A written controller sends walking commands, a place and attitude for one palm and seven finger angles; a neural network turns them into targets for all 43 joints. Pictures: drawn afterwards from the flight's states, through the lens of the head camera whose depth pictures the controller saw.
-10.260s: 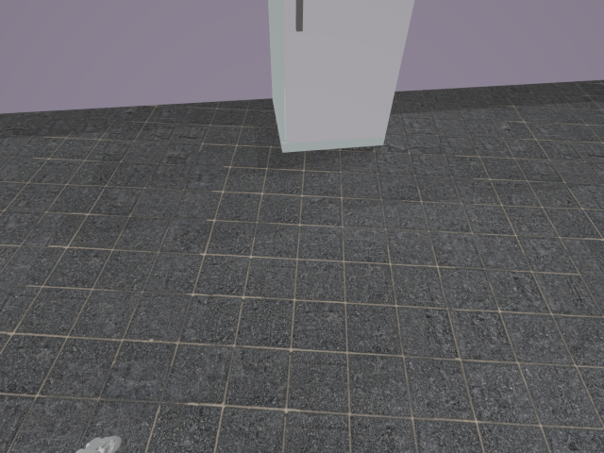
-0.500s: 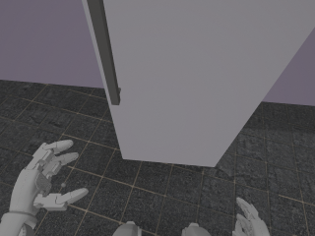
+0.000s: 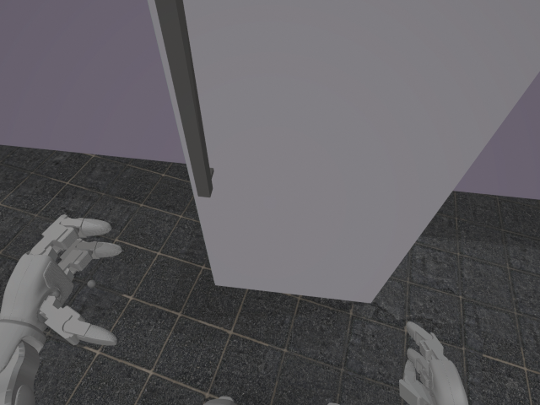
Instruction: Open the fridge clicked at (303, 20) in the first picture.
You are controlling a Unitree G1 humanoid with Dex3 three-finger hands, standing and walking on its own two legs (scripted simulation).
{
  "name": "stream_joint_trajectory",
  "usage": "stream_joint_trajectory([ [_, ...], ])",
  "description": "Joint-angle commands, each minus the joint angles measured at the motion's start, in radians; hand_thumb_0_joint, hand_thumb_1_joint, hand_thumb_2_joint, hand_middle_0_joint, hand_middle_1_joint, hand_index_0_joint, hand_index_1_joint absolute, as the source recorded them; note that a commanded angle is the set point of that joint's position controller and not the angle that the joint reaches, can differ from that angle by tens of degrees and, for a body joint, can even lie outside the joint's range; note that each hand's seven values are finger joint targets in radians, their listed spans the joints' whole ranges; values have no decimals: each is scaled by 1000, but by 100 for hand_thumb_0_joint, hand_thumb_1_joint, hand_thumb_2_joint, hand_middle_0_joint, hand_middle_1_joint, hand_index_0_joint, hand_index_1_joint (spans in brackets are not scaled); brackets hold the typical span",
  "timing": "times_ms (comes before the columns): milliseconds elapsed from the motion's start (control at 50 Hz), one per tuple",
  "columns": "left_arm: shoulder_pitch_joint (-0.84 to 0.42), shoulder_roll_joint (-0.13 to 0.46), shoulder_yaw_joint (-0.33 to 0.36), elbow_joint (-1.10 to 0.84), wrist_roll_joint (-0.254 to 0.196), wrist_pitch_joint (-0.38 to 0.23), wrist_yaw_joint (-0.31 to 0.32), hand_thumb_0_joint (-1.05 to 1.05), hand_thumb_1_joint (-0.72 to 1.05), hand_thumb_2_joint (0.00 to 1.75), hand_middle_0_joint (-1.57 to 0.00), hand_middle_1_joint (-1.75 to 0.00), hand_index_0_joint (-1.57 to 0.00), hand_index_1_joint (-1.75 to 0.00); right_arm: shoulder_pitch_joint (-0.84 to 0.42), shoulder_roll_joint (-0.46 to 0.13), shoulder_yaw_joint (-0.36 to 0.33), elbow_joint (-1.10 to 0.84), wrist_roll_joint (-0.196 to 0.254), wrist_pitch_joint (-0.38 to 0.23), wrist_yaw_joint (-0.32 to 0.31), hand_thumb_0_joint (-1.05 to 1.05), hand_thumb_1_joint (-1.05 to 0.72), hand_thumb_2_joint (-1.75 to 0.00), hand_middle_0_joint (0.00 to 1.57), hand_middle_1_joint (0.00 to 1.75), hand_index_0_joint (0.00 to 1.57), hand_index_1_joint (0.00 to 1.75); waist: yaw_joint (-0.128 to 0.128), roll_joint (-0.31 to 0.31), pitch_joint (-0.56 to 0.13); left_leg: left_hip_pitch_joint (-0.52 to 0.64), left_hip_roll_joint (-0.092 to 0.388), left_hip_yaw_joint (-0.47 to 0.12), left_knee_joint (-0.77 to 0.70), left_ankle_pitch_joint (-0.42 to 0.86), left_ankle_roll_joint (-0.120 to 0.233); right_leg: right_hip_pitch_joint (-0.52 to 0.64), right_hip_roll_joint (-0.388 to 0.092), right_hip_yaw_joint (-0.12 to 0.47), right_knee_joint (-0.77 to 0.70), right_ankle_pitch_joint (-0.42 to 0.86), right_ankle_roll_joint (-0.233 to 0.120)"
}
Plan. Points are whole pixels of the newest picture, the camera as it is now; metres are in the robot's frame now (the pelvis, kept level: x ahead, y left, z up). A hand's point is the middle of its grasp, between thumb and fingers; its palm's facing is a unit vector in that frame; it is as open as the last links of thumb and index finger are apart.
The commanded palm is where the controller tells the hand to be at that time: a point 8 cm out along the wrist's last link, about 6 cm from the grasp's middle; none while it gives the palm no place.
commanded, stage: raise the hand to about handle height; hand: left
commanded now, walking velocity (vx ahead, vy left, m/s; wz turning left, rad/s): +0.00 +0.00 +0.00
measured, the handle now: (193, 100) +0.53 +0.17 +0.16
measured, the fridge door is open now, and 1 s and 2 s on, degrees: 0 0 0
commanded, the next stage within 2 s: move the hooked fingers beside the handle in 0.70 s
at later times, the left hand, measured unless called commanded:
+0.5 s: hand (95, 262) +0.27 +0.25 +0.09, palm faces -0.01 -1.00 -0.04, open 14.0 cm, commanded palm +0.24 +0.30 +0.09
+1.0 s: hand (92, 256) +0.28 +0.26 +0.09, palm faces +0.00 -1.00 -0.02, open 14.0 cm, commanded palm +0.26 +0.31 +0.09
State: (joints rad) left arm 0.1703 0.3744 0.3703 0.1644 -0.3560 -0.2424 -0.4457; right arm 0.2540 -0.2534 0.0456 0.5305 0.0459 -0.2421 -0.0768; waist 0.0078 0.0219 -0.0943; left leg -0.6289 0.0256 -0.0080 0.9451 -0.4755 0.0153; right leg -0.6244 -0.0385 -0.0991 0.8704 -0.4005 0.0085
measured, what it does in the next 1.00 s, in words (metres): stands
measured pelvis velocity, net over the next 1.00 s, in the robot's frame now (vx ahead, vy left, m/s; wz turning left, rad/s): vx -0.01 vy -0.01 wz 0.00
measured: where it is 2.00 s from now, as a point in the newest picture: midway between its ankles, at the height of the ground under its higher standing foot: outside the picture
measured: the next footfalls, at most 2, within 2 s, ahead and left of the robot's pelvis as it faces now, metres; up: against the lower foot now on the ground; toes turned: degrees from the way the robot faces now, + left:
none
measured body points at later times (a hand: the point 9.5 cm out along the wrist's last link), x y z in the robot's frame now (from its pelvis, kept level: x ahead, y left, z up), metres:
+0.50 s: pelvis +0.00 -0.01 +0.01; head +0.03 -0.01 +0.46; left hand +0.26 +0.30 +0.09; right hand +0.15 -0.27 -0.06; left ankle +0.00 +0.10 -0.69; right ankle +0.02 -0.13 -0.69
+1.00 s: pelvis -0.01 -0.01 +0.01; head +0.03 -0.01 +0.46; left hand +0.27 +0.31 +0.09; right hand +0.15 -0.26 -0.06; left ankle +0.00 +0.10 -0.69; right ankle +0.02 -0.13 -0.69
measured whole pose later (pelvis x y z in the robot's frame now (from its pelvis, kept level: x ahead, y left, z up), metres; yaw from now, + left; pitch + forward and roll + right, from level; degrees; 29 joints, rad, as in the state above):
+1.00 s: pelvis -0.01 -0.01 +0.01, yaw +0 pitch +7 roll -1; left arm -0.07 0.41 0.43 0.44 -0.36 -0.25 -0.54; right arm 0.27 -0.28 0.04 0.57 0.05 -0.24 -0.11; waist 0.01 0.02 -0.06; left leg -0.57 0.03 0.00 0.87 -0.43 0.00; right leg -0.58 -0.03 -0.09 0.82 -0.36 0.00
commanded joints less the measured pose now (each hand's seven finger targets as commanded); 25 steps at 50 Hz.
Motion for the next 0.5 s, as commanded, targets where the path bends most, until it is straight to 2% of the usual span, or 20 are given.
stream_joint_trajectory([
  [0, -190, 237, 120, -152, -26, -51, -27, 0, -50, 30, -30, -120, -30, -120, -20, -160, -68, -130, 4, -48, -20, 0, -90, -90, 20, 30, 20, 30, -7, 76, -200, 119, -25, -33, -185, 323, -10, 147, 48, 22, -110, 225, -33],
  [40, -234, 253, 127, -129, -30, -45, -42, 0, -50, 30, -30, -120, -30, -120, -19, -161, -64, -123, 4, -46, -22, 0, -90, -90, 20, 30, 20, 30, -9, 78, -198, 133, -26, -32, -193, 334, -9, 162, 49, 25, -119, 238, -35],
  [100, -260, 278, 153, -72, -37, -35, -56, 0, -50, 30, -30, -120, -30, -120, -19, -164, -64, -121, 6, -44, -28, 0, -90, -90, 20, 30, 20, 30, -6, 45, -187, 122, -28, -27, -206, 309, -4, 177, 45, 32, -140, 226, -31],
  [120, -280, 296, 165, -65, -41, -34, -64, 0, -50, 30, -30, -120, -30, -120, -21, -166, -63, -118, 4, -44, -29, 0, -90, -90, 20, 30, 20, 30, 1, 67, -186, 123, -30, -22, -204, 319, -3, 196, 44, 41, -145, 237, -37],
  [140, -297, 303, 170, -43, -41, -30, -71, 0, -50, 30, -30, -120, -30, -120, -18, -166, -60, -118, 5, -41, -30, 0, -90, -90, 20, 30, 20, 30, -3, 52, -189, 125, -29, -22, -213, 314, -3, 201, 44, 40, -151, 235, -34],
  [180, -324, 308, 172, -32, -44, -32, -82, 0, -50, 30, -30, -120, -30, -120, -15, -167, -66, -114, 7, -41, -34, 0, -90, -90, 20, 30, 20, 30, -5, 44, -200, 132, -30, -18, -215, 316, 0, 211, 41, 47, -161, 241, -31],
  [220, -299, 285, 156, -9, -48, -30, -93, 0, -50, 30, -30, -120, -30, -120, -14, -166, -65, -118, 5, -45, -29, 0, -90, -90, 20, 30, 20, 30, 3, 62, -194, 137, -33, -14, -213, 345, 2, 222, 40, 50, -161, 270, -37],
  [280, -269, 273, 151, 19, -48, -29, -101, 0, -50, 30, -30, -120, -30, -120, -12, -167, -70, -120, 6, -43, -21, 0, -90, -90, 20, 30, 20, 30, 3, 25, -182, 119, -33, -9, -219, 321, 1, 217, 36, 52, -170, 257, -30],
  [320, -280, 292, 164, 17, -46, -36, -96, 0, -50, 30, -30, -120, -30, -120, -9, -172, -72, -123, 4, -43, -19, 0, -90, -90, 20, 30, 20, 30, 6, 15, -170, 107, -34, -7, -219, 304, 3, 221, 37, 60, -175, 231, -33],
  [360, -297, 294, 169, 4, -46, -44, -90, 0, -50, 30, -30, -120, -30, -120, -13, -167, -72, -125, 6, -39, -19, 0, -90, -90, 20, 30, 20, 30, 4, 40, -178, 110, -36, 0, -224, 284, 3, 222, 33, 68, -183, 211, -30],
  [380, -302, 292, 169, -5, -47, -51, -84, 0, -50, 30, -30, -120, -30, -120, -12, -166, -74, -126, 7, -40, -20, 0, -90, -90, 20, 30, 20, 30, 3, 28, -177, 112, -35, -1, -228, 273, 3, 217, 34, 65, -184, 195, -28],
  [420, -327, 324, 186, -37, -41, -70, -74, 0, -50, 30, -30, -120, -30, -120, -14, -167, -72, -124, 2, -43, -23, 0, -90, -90, 20, 30, 20, 30, 7, 50, -189, 112, -35, -1, -222, 280, 5, 237, 33, 75, -180, 197, -33],
  [440, -324, 320, 188, -36, -38, -73, -74, 0, -50, 30, -30, -120, -30, -120, -11, -163, -71, -122, 4, -41, -25, 0, -90, -90, 20, 30, 20, 30, 3, 65, -201, 124, -35, 3, -226, 282, 5, 237, 34, 75, -179, 203, -31],
  [480, -317, 297, 169, -27, -38, -81, -71, 0, -50, 30, -30, -120, -30, -120, -13, -160, -70, -120, 7, -42, -27, 0, -90, -90, 20, 30, 20, 30, -1, 62, -176, 124, -34, -2, -233, 261, 4, 215, 35, 69, -184, 183, -29],
])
